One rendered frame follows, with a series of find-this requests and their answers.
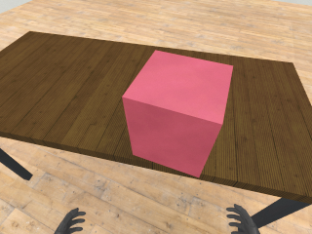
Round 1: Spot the right robot hand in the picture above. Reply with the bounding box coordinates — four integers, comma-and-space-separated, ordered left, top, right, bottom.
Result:
226, 204, 260, 234

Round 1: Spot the carton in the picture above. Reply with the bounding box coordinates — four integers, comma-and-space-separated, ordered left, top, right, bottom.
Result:
122, 50, 233, 177

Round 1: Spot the table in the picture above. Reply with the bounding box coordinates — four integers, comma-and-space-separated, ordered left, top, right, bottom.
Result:
0, 31, 312, 232

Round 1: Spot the left robot hand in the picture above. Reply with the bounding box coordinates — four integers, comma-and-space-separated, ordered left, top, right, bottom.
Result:
54, 208, 86, 234

